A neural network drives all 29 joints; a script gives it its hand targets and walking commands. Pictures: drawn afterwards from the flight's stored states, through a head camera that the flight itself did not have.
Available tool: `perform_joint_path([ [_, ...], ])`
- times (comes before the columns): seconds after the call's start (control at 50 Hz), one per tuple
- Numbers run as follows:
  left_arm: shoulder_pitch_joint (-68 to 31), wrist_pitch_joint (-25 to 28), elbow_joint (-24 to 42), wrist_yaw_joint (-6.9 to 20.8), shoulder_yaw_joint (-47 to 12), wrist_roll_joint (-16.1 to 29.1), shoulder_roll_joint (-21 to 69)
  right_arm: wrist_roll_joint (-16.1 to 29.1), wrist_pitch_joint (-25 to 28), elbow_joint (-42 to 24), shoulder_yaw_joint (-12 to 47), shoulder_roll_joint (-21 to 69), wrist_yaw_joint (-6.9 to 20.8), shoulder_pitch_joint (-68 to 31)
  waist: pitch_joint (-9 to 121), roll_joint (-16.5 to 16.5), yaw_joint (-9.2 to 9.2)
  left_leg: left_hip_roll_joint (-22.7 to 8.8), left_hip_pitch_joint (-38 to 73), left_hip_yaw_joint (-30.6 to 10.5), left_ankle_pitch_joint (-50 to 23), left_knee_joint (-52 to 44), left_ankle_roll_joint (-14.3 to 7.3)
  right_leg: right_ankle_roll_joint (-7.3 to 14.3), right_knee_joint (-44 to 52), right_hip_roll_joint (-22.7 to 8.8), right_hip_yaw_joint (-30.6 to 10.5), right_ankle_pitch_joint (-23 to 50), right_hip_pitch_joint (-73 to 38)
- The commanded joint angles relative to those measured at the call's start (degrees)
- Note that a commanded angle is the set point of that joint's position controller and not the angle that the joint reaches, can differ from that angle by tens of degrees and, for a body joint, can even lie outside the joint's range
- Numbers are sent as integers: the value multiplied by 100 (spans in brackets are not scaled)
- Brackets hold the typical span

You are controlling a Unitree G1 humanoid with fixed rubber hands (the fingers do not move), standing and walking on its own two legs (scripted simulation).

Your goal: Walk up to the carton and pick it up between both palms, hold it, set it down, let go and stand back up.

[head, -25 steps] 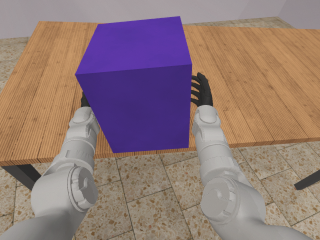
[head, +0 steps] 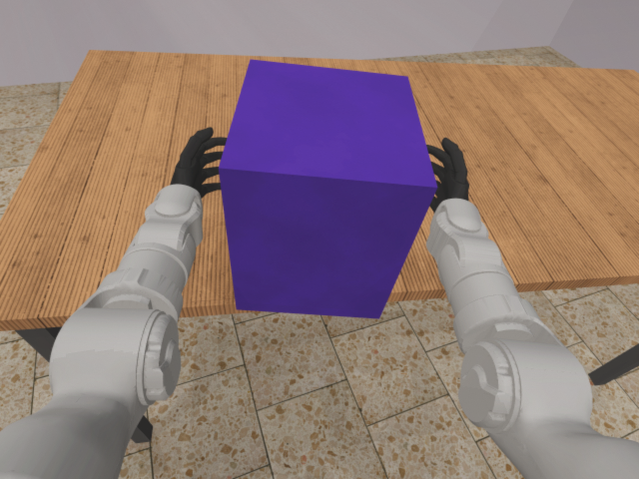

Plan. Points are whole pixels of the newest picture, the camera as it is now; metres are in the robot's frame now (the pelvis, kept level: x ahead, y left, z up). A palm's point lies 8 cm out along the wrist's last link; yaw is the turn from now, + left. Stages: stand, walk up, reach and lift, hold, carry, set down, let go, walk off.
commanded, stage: set down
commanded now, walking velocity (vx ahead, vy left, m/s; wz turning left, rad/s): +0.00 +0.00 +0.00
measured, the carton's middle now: (318, 197) +0.45 +0.01 +0.11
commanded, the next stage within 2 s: none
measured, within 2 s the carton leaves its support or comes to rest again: neither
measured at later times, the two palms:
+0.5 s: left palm (174, 188) +0.44 +0.20 +0.12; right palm (439, 205) +0.42 -0.14 +0.14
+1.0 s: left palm (166, 218) +0.42 +0.21 +0.09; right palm (442, 249) +0.39 -0.15 +0.09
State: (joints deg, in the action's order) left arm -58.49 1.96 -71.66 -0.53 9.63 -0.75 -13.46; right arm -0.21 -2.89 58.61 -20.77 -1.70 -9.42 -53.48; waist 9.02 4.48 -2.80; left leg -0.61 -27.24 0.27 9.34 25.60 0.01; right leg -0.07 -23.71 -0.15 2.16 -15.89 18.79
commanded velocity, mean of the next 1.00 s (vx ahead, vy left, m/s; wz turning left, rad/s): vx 0.00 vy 0.00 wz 0.00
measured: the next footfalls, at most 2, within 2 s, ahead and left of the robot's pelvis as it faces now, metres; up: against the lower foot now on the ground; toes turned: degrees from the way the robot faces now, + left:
none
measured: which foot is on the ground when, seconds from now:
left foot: down 0.00-1.00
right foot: down 0.00-1.00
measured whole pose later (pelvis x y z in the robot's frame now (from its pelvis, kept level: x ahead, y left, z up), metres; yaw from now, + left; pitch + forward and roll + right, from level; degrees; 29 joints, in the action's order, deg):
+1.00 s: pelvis -0.01 +0.01 +0.00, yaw +0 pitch +12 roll -1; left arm -45.7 -9.1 -48.2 -0.3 7.6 2.8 -15.5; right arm 8.8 -1.3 49.6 -6.9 -3.9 -9.7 -41.9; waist 7.2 3.2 -2.6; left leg -1.0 -30.3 0.3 8.4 26.5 -0.5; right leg -0.4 -23.7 0.2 2.2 -14.4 21.5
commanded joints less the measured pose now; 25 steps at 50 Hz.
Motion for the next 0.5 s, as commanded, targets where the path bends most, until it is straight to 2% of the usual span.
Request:
perform_joint_path([
  [0.0,-3940,240,1138,-39,-297,1131,-1643,495,257,-1139,910,-1048,-119,-3658,3589,-881,159,-102,2680,160,-3665,526,133,-334,-48,-10,28,2915,365],
  [0.02,-3875,185,1229,-13,-367,1149,-1729,558,299,-1000,952,-1155,-129,-3420,3632,-948,163,-118,2632,199,-3762,530,213,-319,-23,47,49,3008,177],
  [0.04,-3983,110,1021,10,-334,1114,-1778,653,244,-867,909,-1217,-106,-3559,3366,-1032,178,-66,2543,206,-3487,489,197,-282,-31,32,36,2763,268],
  [0.06,-3837,148,1272,-43,-315,1144,-1787,675,284,-1106,990,-1417,-64,-3518,3784,-1053,276,-120,2652,148,-3640,528,234,-270,3,57,78,2750,238],
  [0.08,-3321,132,1729,-23,-388,1149,-1770,880,386,-1275,1193,-1399,-77,-2930,3851,-1076,240,-83,2870,162,-4082,592,280,-254,-27,101,66,3304,-34],
  [0.1,-3462,42,1668,18,-411,1128,-1644,823,360,-1104,1175,-1322,-107,-3213,3587,-1072,192,-95,2943,162,-4054,603,285,-293,-20,72,133,3218,291],
  [0.12,-3832,59,1263,18,-350,1155,-1850,781,277,-1044,1022,-1411,-84,-3556,3491,-1050,195,-83,2703,237,-3579,559,261,-274,65,61,150,2789,511],
  [0.14,-3718,47,1859,11,-468,1260,-1788,843,272,-1371,1164,-1392,-102,-3246,3816,-1012,126,-75,2780,213,-3625,566,286,-207,55,115,132,2966,121],
  [0.16,-4506,165,1494,-75,-665,1254,-1706,628,143,-892,529,-1633,-87,-4041,3796,-1453,-141,-125,2713,142,-2911,450,270,-186,41,42,183,2062,811],
  [0.18,-3485,99,1628,-60,-557,1204,-1618,858,222,-1243,1122,-1352,-50,-3126,3654,-1134,222,-137,2828,184,-3269,466,334,-157,99,102,64,2614,261],
  [0.2,-4025,135,1387,-68,-734,1354,-1606,772,156,-1016,809,-1624,-39,-3772,3678,-1190,5,-148,2760,131,-3020,449,313,-159,76,91,139,2227,710],
  [0.22,-3217,126,2030,-102,-560,1249,-1733,841,298,-1398,1154,-1611,-55,-2866,4069,-1190,266,-161,3136,131,-3698,620,433,-155,14,172,118,2830,247],
  [0.24,-3767,86,1866,-109,-704,1213,-1565,757,259,-1067,869,-1668,-55,-3314,3879,-1456,8,-200,3221,28,-3516,637,461,-129,82,155,202,2465,833],
  [0.26,-3840,101,1704,-145,-647,1171,-1548,638,210,-1166,702,-1578,-24,-3490,3844,-1375,41,-222,3281,25,-3251,594,442,-97,229,147,183,2079,979],
  [0.28,-3940,148,1831,-185,-779,1245,-1613,677,205,-1074,717,-1571,9,-3444,3822,-1309,-7,-231,3108,82,-3208,604,477,-72,243,151,214,2084,923],
  [0.3,-3505,69,2089,-207,-666,1110,-1691,778,273,-1143,832,-1701,-29,-2995,3899,-1507,50,-167,3228,94,-3441,614,513,-110,104,168,198,2452,696],
  [0.32,-3380,8,2458,-194,-576,1191,-1566,771,382,-1359,967,-1611,-7,-2916,4165,-1521,59,-231,3640,-37,-4044,778,523,-74,119,209,261,2577,999],
  [0.34,-3850,12,1797,-196,-671,1194,-1501,585,235,-993,572,-1633,24,-3669,3871,-1597,-75,-273,3634,-75,-3572,841,455,-27,219,117,304,1800,2043],
  [0.36,-3579,-1,2034,-194,-730,1188,-1345,655,259,-1216,858,-1484,65,-3151,3735,-1489,6,-253,3734,5,-3424,713,516,-11,399,178,257,1818,1540],
  [0.38,-3319,-98,2030,-175,-661,1071,-1593,826,250,-1141,1080,-1710,54,-2937,3816,-1377,110,-192,3432,81,-3319,615,500,-53,229,214,246,2229,871],
  [0.4,-3115,-186,2061,-175,-548,1071,-1562,903,249,-1231,1074,-1744,40,-2924,3523,-1379,131,-252,3517,3,-3643,644,485,-86,218,201,223,2287,1177],
  [0.42,-3499,-155,2398,-162,-478,1073,-1628,741,272,-1371,889,-1742,-9,-3243,3980,-1400,42,-238,3843,-1,-3861,734,464,-117,276,199,295,2249,1387],
  [0.44,-3534,-172,2260,-152,-704,1106,-1265,710,236,-1171,817,-1450,58,-3135,3715,-1473,-143,-260,4027,-67,-3597,745,484,-51,373,197,313,1899,1925],
  [0.46,-2821,-203,2746,-135,-423,1087,-1514,850,427,-1934,1184,-1503,9,-2567,4251,-1372,263,-191,4155,63,-4199,850,462,-96,309,223,266,2658,1161],
  [0.48,-3373,-324,2244,-134,-430,1075,-1596,794,247,-1460,870,-1645,-6,-3181,3657,-1526,0,-189,4043,-9,-3956,813,392,-104,322,158,294,2248,1915],
])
